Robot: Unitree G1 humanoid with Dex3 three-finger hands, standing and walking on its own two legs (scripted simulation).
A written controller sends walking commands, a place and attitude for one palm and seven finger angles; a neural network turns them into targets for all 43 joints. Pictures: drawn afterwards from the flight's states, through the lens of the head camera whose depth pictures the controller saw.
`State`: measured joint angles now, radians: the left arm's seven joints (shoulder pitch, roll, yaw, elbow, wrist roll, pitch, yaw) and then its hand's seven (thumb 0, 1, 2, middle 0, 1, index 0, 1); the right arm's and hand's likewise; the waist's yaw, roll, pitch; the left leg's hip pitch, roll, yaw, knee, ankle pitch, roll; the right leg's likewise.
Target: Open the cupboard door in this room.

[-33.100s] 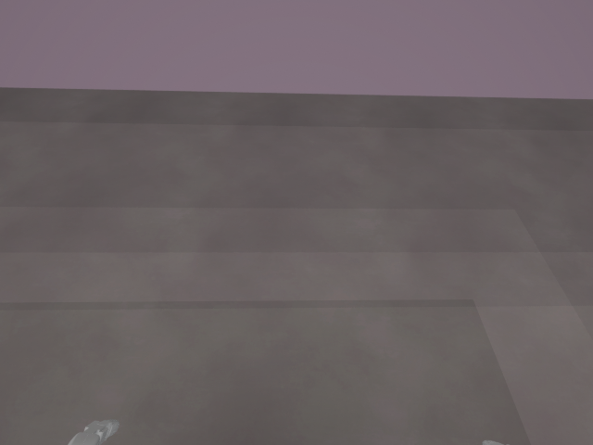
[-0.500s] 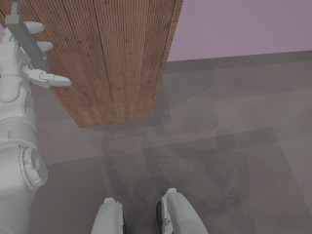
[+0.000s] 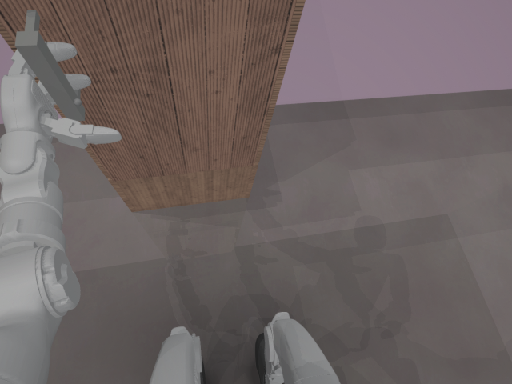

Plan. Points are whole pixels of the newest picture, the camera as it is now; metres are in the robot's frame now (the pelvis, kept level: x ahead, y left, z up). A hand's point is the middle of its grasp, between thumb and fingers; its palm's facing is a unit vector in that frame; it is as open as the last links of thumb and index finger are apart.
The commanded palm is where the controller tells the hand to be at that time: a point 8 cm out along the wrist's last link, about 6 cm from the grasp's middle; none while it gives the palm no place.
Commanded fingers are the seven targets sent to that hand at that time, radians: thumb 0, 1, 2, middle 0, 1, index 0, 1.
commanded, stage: close the thumb around the handle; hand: left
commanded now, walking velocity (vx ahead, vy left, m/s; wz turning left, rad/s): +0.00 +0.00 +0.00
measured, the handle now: (56, 71) +0.57 +0.25 +0.06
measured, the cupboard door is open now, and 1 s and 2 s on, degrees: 0 6 47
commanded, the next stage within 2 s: pull the door open along its arc in 0.56 s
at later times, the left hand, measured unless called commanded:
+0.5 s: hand (75, 103) +0.52 +0.22 +0.05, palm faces +0.09 -1.00 -0.01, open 5.7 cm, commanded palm +0.49 +0.25 +0.05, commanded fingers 0.00 0.90 0.90 -0.40 -1.35 -0.40 -1.35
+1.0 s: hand (78, 125) +0.48 +0.21 +0.05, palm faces +0.07 -1.00 -0.01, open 5.9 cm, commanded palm +0.42 +0.25 +0.05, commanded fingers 0.00 0.90 0.90 -0.40 -1.35 -0.40 -1.35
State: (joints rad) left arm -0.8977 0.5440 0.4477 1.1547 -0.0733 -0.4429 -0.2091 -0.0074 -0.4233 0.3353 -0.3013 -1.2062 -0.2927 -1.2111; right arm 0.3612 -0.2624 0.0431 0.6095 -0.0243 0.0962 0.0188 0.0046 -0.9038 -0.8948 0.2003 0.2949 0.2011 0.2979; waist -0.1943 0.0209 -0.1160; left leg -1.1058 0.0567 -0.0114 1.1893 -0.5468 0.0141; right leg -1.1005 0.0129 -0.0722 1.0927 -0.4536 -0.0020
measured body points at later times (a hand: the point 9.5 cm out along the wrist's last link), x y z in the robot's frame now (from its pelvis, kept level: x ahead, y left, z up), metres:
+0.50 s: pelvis +0.00 +0.00 +0.00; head +0.16 +0.03 +0.42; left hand +0.50 +0.27 +0.05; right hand +0.00 -0.26 -0.11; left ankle +0.00 +0.11 -0.64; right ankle +0.03 -0.12 -0.64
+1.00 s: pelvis +0.00 +0.01 +0.01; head +0.14 +0.03 +0.44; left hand +0.47 +0.26 +0.05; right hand +0.02 -0.25 -0.10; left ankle +0.00 +0.11 -0.64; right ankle +0.03 -0.12 -0.64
